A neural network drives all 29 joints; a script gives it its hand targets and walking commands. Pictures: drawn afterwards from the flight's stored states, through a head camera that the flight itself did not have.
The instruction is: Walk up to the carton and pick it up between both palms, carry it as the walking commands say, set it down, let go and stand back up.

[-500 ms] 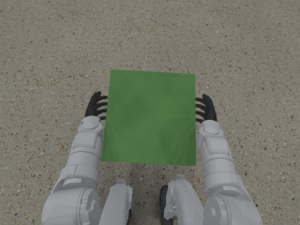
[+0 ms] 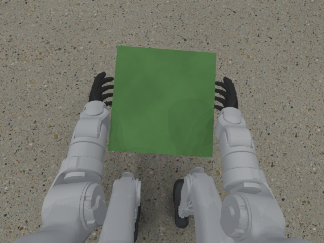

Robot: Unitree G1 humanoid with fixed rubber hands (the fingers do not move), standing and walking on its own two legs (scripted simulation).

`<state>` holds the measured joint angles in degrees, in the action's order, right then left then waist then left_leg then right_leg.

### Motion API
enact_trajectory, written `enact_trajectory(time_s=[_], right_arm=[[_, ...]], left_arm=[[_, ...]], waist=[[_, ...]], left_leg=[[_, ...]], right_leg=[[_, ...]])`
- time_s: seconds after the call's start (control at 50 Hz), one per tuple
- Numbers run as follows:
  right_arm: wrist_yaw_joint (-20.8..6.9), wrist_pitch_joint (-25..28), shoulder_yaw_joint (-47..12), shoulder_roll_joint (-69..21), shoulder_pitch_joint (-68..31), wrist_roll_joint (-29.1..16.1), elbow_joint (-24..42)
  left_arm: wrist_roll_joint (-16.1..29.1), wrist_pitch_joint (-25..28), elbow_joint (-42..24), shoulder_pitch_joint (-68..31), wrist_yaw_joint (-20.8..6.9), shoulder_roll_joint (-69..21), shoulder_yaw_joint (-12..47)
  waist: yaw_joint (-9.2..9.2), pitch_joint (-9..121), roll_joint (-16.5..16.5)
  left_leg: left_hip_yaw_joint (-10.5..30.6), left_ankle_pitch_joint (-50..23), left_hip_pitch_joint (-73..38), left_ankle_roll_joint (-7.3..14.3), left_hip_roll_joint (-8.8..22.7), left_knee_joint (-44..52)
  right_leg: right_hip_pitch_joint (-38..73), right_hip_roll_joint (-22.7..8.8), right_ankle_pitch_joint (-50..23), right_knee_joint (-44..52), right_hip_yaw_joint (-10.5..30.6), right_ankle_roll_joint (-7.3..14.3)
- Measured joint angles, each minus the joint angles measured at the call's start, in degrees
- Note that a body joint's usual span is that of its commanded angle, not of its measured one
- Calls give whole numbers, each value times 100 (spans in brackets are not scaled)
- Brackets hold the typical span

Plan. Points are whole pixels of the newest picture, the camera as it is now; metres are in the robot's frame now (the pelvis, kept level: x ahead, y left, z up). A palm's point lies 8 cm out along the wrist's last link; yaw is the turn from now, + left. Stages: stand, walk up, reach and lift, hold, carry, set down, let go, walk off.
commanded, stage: set down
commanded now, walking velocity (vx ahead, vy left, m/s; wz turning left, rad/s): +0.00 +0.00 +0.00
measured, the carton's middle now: (162, 108) +0.48 +0.00 -0.15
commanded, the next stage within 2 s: none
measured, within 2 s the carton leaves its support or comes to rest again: neither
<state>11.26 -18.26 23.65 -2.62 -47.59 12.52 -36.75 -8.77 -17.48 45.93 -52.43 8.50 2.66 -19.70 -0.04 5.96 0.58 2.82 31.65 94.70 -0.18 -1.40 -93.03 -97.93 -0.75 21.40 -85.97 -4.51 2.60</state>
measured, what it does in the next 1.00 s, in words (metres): lowers itself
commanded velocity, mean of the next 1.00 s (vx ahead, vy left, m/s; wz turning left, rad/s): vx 0.00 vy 0.00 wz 0.00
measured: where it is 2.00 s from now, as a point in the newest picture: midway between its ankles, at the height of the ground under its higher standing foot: (156, 219)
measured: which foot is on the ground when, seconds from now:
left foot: down 0.00-1.00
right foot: down 0.00-1.00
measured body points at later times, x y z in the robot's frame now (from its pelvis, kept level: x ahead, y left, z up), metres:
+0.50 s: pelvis -0.01 +0.00 -0.07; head +0.26 +0.00 +0.29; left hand +0.50 +0.17 -0.15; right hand +0.48 -0.16 -0.15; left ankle +0.08 +0.12 -0.52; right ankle +0.14 -0.10 -0.52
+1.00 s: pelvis -0.02 +0.00 -0.12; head +0.33 +0.01 +0.15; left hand +0.53 +0.17 -0.26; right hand +0.51 -0.16 -0.27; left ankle +0.08 +0.12 -0.52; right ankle +0.14 -0.10 -0.52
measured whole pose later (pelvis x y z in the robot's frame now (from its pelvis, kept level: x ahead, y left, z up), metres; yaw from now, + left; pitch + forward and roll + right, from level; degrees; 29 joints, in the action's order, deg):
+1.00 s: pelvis -0.02 +0.00 -0.12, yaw -1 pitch +36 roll -2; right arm 14.4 -16.3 23.9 3.9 -71.7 2.9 -35.8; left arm -1.0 -17.4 44.1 -77.1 9.0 13.1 -17.2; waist 0.3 -18.4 0.5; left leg 2.0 33.9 117.4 -0.2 -1.6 -115.1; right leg -121.4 -0.7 21.7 -106.8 -4.0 2.6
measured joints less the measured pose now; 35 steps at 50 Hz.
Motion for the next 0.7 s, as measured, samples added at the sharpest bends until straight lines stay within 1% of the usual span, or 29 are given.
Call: enact_trajectory(time_s=[0.12,0.34,0.7], right_arm=[[29,0,0,30,-178,-11,0],[107,0,0,98,-502,-90,0],[209,1,27,244,-1175,-250,0]], left_arm=[[32,0,5,-177,0,74,0],[124,-1,119,-596,-18,243,0],[261,0,206,-1310,-54,535,0]], waist=[[-8,0,0],[41,-8,0],[56,-378,0]], left_leg=[[-12,47,430,0,0,-292],[-61,91,1209,0,0,-791],[-77,172,2228,0,-4,-1524]], right_leg=[[-448,0,23,-286,8,0],[-1276,0,24,-792,49,0],[-2303,0,27,-1456,53,0]])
